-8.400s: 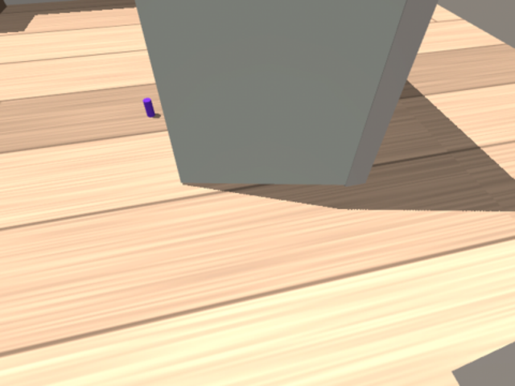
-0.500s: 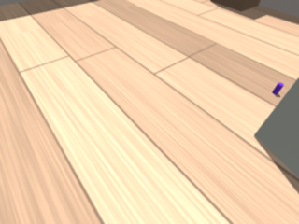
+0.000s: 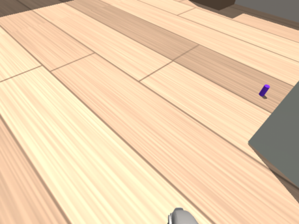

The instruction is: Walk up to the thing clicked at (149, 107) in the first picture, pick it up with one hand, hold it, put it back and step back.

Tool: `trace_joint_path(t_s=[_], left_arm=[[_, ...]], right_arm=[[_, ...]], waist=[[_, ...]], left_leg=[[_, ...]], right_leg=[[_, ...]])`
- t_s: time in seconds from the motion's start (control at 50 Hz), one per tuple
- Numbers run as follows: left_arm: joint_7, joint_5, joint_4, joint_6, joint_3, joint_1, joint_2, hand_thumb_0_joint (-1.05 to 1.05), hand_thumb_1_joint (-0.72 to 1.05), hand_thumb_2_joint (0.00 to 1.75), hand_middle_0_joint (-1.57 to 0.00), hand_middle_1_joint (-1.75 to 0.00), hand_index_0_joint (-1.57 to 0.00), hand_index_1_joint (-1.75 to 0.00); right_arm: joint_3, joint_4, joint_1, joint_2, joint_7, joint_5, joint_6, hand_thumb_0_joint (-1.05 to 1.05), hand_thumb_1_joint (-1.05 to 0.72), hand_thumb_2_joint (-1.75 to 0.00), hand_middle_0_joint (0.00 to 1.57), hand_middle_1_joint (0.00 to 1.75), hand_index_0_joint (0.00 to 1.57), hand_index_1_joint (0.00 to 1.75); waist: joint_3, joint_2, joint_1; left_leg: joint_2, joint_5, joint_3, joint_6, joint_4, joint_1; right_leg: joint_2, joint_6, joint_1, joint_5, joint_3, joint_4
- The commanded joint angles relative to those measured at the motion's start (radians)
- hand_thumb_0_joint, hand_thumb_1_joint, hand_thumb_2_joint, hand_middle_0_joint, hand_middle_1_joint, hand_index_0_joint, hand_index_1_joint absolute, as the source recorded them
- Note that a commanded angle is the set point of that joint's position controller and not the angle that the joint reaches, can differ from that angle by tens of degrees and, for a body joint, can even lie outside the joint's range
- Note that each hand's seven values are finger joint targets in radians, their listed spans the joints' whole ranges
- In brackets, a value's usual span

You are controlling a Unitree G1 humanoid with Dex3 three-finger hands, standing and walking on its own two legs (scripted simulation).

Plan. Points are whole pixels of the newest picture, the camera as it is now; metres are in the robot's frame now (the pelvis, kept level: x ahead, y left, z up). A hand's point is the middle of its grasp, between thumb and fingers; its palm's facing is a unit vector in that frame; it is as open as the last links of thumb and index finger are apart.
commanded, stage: walk up
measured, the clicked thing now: (264, 90) +1.44 -1.22 -0.72
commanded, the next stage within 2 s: none
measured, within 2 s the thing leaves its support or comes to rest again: neither
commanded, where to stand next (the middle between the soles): +1.06 -0.07 m, yaw +1 degrees
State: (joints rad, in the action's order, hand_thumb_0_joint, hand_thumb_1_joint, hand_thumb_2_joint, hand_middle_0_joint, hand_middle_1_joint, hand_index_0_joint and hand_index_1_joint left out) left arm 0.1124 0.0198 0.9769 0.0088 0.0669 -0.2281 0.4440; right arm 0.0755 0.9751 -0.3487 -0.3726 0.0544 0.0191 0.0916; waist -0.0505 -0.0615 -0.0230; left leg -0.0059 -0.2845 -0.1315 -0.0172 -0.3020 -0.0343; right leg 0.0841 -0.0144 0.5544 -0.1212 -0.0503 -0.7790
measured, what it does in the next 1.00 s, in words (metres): walks ahead: right foot, then left foot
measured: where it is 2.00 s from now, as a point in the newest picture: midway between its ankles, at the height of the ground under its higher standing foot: (154, 134)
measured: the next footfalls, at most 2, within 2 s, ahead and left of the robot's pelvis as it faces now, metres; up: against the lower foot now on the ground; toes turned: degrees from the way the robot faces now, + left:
right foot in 0.14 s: +0.27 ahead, -0.16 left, +0.00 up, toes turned -5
left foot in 0.62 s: +0.52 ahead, +0.09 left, +0.00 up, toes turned +5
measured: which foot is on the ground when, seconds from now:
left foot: down 0.00-0.18, up 0.20-0.60, down 0.62-1.00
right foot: up 0.00-0.12, down 0.14-0.64, up 0.66-1.00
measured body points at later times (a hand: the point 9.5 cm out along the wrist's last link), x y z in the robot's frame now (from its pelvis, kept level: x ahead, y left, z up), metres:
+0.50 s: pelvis +0.28 -0.05 +0.00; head +0.29 -0.05 +0.45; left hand +0.33 +0.27 -0.11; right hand +0.37 -0.37 -0.11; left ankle +0.40 +0.11 -0.70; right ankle +0.23 -0.15 -0.74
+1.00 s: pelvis +0.51 -0.04 -0.01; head +0.53 -0.04 +0.44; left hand +0.60 +0.28 -0.11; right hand +0.54 -0.36 -0.11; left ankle +0.48 +0.09 -0.74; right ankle +0.65 -0.20 -0.71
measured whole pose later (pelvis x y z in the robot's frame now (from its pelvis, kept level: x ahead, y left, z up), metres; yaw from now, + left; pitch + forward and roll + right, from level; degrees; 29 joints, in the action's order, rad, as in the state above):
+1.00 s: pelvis +0.51 -0.04 -0.01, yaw -2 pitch -3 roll +2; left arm 0.09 0.01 0.88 0.03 0.06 -0.27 0.43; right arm 0.05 0.85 -0.35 -0.40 0.05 0.01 0.09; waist -0.08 -0.04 -0.02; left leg 0.03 -0.31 -0.13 0.00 -0.44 0.06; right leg 0.12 0.00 0.50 -0.15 0.00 -0.69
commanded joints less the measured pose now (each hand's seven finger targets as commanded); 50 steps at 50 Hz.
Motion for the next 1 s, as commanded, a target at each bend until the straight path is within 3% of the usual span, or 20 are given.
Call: trace_joint_path(t_s=[0.0, 0.08, 0.12, 0.14, 0.16, 0.18, 0.2, 0.24, 0.28, 0.42, 0.5, 0.54, 0.58, 0.6, 0.62, 0.64, 0.7, 0.74, 0.9, 0.98], left_arm=[[-0.002, 0.002, -0.149, 0.039, 0.031, 0.211, 0.142, 0.0, 0.9, 0.9, -0.2, -0.3, -0.2, -0.3], [-0.013, -0.001, -0.139, 0.045, 0.038, 0.192, 0.132, 0.0, 0.9, 0.9, -0.2, -0.3, -0.2, -0.3], [-0.03, -0.003, -0.09, 0.05, 0.063, -0.004, 0.17, 0.0, 0.9, 0.9, -0.2, -0.3, -0.2, -0.3], [-0.044, 0.0, -0.055, 0.056, 0.09, -0.149, 0.223, 0.0, 0.9, 0.9, -0.2, -0.3, -0.2, -0.3], [-0.057, 0.004, -0.056, 0.06, 0.118, -0.244, 0.31, 0.0, 0.9, 0.9, -0.2, -0.3, -0.2, -0.3], [-0.062, -0.017, -0.063, 0.061, 0.12, -0.24, 0.338, 0.0, 0.9, 0.9, -0.2, -0.3, -0.2, -0.3], [-0.069, -0.032, -0.086, 0.06, 0.119, -0.186, 0.331, 0.0, 0.9, 0.9, -0.2, -0.3, -0.2, -0.3], [-0.085, -0.04, -0.12, 0.063, 0.091, -0.09, 0.256, 0.0, 0.9, 0.9, -0.2, -0.3, -0.2, -0.3], [-0.086, -0.034, -0.131, 0.075, 0.074, -0.037, 0.209, 0.0, 0.9, 0.9, -0.2, -0.3, -0.2, -0.3], [-0.069, -0.009, -0.2, 0.106, 0.07, 0.005, 0.222, 0.0, 0.9, 0.9, -0.2, -0.3, -0.2, -0.3], [-0.06, -0.006, -0.194, 0.1, 0.064, -0.042, 0.23, 0.0, 0.9, 0.9, -0.2, -0.3, -0.2, -0.3], [-0.062, -0.01, -0.191, 0.089, 0.063, -0.055, 0.243, 0.0, 0.9, 0.9, -0.2, -0.3, -0.2, -0.3], [-0.07, -0.008, -0.209, 0.083, 0.045, -0.056, 0.201, 0.0, 0.9, 0.9, -0.2, -0.3, -0.2, -0.3], [-0.076, -0.019, -0.209, 0.079, 0.02, -0.123, 0.133, 0.0, 0.9, 0.9, -0.2, -0.3, -0.2, -0.3], [-0.076, -0.028, -0.209, 0.073, 0.006, -0.171, 0.074, 0.0, 0.9, 0.9, -0.2, -0.3, -0.2, -0.3], [-0.094, -0.028, -0.19, 0.06, 0.037, -0.181, 0.21, 0.0, 0.9, 0.9, -0.2, -0.3, -0.2, -0.3], [-0.089, -0.03, -0.155, 0.07, 0.031, -0.129, 0.203, 0.0, 0.9, 0.9, -0.2, -0.3, -0.2, -0.3], [-0.08, -0.034, -0.142, 0.062, 0.032, -0.159, 0.181, 0.0, 0.9, 0.9, -0.2, -0.3, -0.2, -0.3], [-0.027, -0.009, -0.189, 0.047, 0.035, -0.012, 0.147, 0.0, 0.9, 0.9, -0.2, -0.3, -0.2, -0.3], [-0.025, -0.008, -0.167, 0.061, 0.049, -0.006, 0.144, 0.0, 0.9, 0.9, -0.2, -0.3, -0.2, -0.3]], right_arm=[[0.073, -0.093, 0.007, -0.297, -0.02, -0.007, 0.023, 0.0, -0.9, -0.9, 0.2, 0.3, 0.2, 0.3], [0.074, -0.115, -0.006, -0.304, -0.033, -0.001, 0.008, 0.0, -0.9, -0.9, 0.2, 0.3, 0.2, 0.3], [0.063, -0.136, 0.0, -0.285, -0.038, 0.002, 0.002, 0.0, -0.9, -0.9, 0.2, 0.3, 0.2, 0.3], [0.042, -0.141, -0.054, -0.234, -0.038, 0.001, 0.002, 0.0, -0.9, -0.9, 0.2, 0.3, 0.2, 0.3], [0.018, -0.171, -0.094, -0.171, -0.034, -0.021, 0.003, 0.0, -0.9, -0.9, 0.2, 0.3, 0.2, 0.3], [0.034, -0.163, -0.051, -0.255, -0.042, -0.028, 0.0, 0.0, -0.9, -0.9, 0.2, 0.3, 0.2, 0.3], [0.04, -0.159, 0.009, -0.288, -0.048, -0.017, 0.002, 0.0, -0.9, -0.9, 0.2, 0.3, 0.2, 0.3], [0.034, -0.134, 0.023, -0.253, -0.042, -0.038, 0.005, 0.0, -0.9, -0.9, 0.2, 0.3, 0.2, 0.3], [0.027, -0.128, -0.009, -0.211, -0.03, -0.032, -0.012, 0.0, -0.9, -0.9, 0.2, 0.3, 0.2, 0.3], [0.039, -0.179, 0.122, -0.204, 0.019, -0.004, -0.021, 0.0, -0.9, -0.9, 0.2, 0.3, 0.2, 0.3], [0.046, -0.191, 0.19, -0.193, 0.029, -0.001, -0.004, 0.0, -0.9, -0.9, 0.2, 0.3, 0.2, 0.3], [0.055, -0.18, 0.164, -0.204, 0.024, 0.003, 0.001, 0.0, -0.9, -0.9, 0.2, 0.3, 0.2, 0.3], [0.08, -0.123, -0.05, -0.269, 0.007, 0.022, 0.007, 0.0, -0.9, -0.9, 0.2, 0.3, 0.2, 0.3], [0.103, -0.104, -0.155, -0.334, -0.006, 0.039, 0.013, 0.0, -0.9, -0.9, 0.2, 0.3, 0.2, 0.3], [0.112, -0.133, -0.154, -0.385, -0.018, 0.037, 0.016, 0.0, -0.9, -0.9, 0.2, 0.3, 0.2, 0.3], [0.114, -0.156, -0.105, -0.404, -0.02, -0.003, 0.013, 0.0, -0.9, -0.9, 0.2, 0.3, 0.2, 0.3], [0.069, -0.179, 0.005, -0.302, -0.033, -0.024, 0.016, 0.0, -0.9, -0.9, 0.2, 0.3, 0.2, 0.3], [0.058, -0.178, 0.011, -0.273, -0.032, -0.032, 0.026, 0.0, -0.9, -0.9, 0.2, 0.3, 0.2, 0.3], [0.065, -0.21, 0.045, -0.311, -0.022, -0.018, 0.031, 0.0, -0.9, -0.9, 0.2, 0.3, 0.2, 0.3], [0.06, -0.214, 0.055, -0.301, -0.019, -0.017, 0.02, 0.0, -0.9, -0.9, 0.2, 0.3, 0.2, 0.3]], waist=[[-0.091, 0.15, -0.041], [-0.033, 0.144, -0.021], [0.101, 0.051, 0.085], [0.209, -0.063, 0.137], [0.294, -0.273, 0.159], [0.259, -0.241, 0.173], [0.196, -0.165, 0.165], [0.098, -0.05, 0.105], [0.018, -0.066, 0.052], [-0.071, -0.052, 0.045], [-0.03, -0.061, 0.075], [0.008, -0.023, 0.054], [0.131, 0.122, -0.056], [0.194, 0.309, -0.097], [0.205, 0.42, -0.072], [0.217, 0.262, -0.067], [0.059, 0.149, -0.015], [0.04, 0.172, 0.013], [-0.071, 0.223, -0.003], [-0.02, 0.191, 0.015]], left_leg=[[0.252, 0.094, 0.13, -0.145, 0.138, 0.024], [0.259, 0.361, 0.104, -0.135, -0.01, 0.02], [0.203, 0.519, 0.044, -0.101, -0.324, 0.09], [0.149, 0.375, 0.026, -0.068, -0.565, 0.255], [0.013, -0.047, 0.016, -0.028, -0.806, 0.518], [-0.026, -0.23, 0.092, -0.016, -0.899, 0.67], [0.042, -0.228, 0.154, -0.018, -0.979, 0.669], [0.072, -0.108, 0.237, -0.028, -0.97, 0.604], [0.091, -0.047, 0.211, -0.036, -0.863, 0.51], [0.137, 0.093, 0.131, 0.037, -0.465, 0.546], [0.111, 0.216, 0.083, 0.013, -0.287, 0.401], [0.084, 0.193, 0.057, -0.003, -0.242, 0.326], [0.047, 0.098, 0.058, -0.05, -0.231, 0.049], [0.168, -0.059, 0.239, -0.102, -0.149, -0.106], [0.398, -0.17, 0.691, -0.163, -0.047, -0.204], [0.47, -0.25, 0.844, -0.255, 0.03, -0.19], [0.346, 0.221, 0.452, -0.157, 0.009, 0.048], [0.301, 0.39, 0.297, -0.156, -0.002, 0.13], [0.272, 0.046, 0.16, -0.194, 0.102, 0.24], [0.256, 0.08, 0.14, -0.166, 0.008, 0.259]], right_leg=[[0.017, 0.026, 0.056, 0.015, 0.07, 0.167], [-0.027, 0.065, -0.112, -0.026, 0.129, 0.227], [-0.076, 0.089, -0.429, -0.04, 0.171, 0.271], [-0.039, 0.101, -0.688, -0.117, 0.091, 0.257], [0.225, 0.195, -0.895, -0.276, -0.362, 0.36], [0.327, 0.301, -0.934, -0.155, -0.624, 0.454], [0.35, 0.33, -0.818, -0.085, -0.604, 0.463], [0.242, 0.252, -0.619, 0.156, -0.289, 0.442], [0.165, 0.205, -0.411, 0.158, -0.129, 0.466], [0.152, 0.242, -0.306, -0.053, -0.001, 0.581], [0.146, 0.204, -0.335, -0.017, 0.023, 0.511], [0.149, 0.2, -0.353, -0.003, 0.021, 0.431], [0.073, 0.156, -0.286, 0.147, 0.082, 0.107], [-0.007, 0.114, -0.125, 0.032, 0.136, -0.174], [-0.157, 0.07, 0.092, -0.432, 0.076, -0.375], [-0.109, 0.085, 0.121, -0.428, -0.024, -0.446], [-0.043, 0.067, 0.04, -0.243, -0.103, -0.409], [-0.022, 0.054, -0.026, -0.216, -0.065, -0.349], [0.042, 0.015, -0.046, -0.042, 0.056, 0.036], [0.006, 0.033, -0.212, 0.016, 0.098, 0.165]])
